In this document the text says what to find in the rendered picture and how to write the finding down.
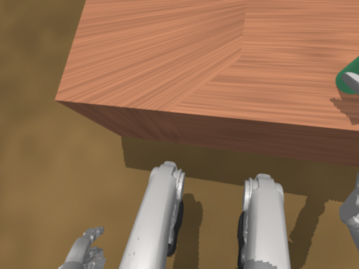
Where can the left robot hand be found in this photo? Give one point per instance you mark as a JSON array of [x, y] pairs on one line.
[[81, 251]]

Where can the right robot arm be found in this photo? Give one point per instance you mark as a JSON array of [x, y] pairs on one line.
[[349, 213]]

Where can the left robot foot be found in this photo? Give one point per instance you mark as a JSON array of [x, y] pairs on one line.
[[172, 246]]

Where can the right robot hand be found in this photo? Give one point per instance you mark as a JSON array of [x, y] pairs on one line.
[[351, 80]]

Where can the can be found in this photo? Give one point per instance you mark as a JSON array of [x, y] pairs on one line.
[[352, 67]]

